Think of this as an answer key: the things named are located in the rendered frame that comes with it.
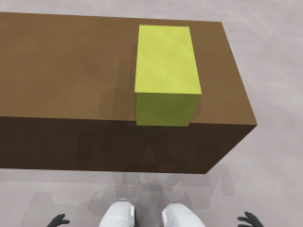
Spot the robot left hand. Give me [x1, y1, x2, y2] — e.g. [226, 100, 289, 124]
[46, 214, 70, 227]

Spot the pedestal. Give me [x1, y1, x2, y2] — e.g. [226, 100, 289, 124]
[0, 11, 258, 174]

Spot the right robot thigh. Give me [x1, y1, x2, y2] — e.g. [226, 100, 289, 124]
[162, 203, 205, 227]

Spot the carton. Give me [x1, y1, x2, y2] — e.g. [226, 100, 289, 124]
[134, 25, 202, 127]

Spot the left robot thigh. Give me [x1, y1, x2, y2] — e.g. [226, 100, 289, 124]
[98, 201, 134, 227]

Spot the robot thigh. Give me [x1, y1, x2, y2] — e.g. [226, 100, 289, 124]
[98, 201, 134, 227]
[162, 203, 205, 227]

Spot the robot right hand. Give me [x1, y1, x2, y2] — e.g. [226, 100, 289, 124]
[237, 211, 264, 227]

